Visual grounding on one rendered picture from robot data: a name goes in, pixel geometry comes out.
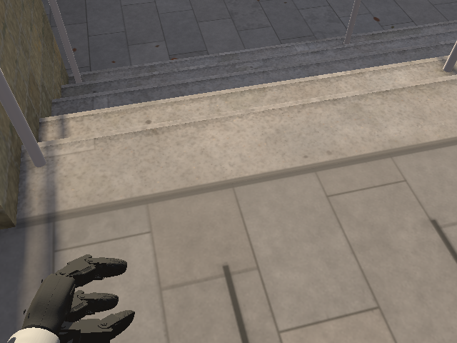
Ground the robot left hand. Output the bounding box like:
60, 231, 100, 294
21, 254, 135, 343

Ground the left robot forearm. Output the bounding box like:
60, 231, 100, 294
7, 327, 60, 343

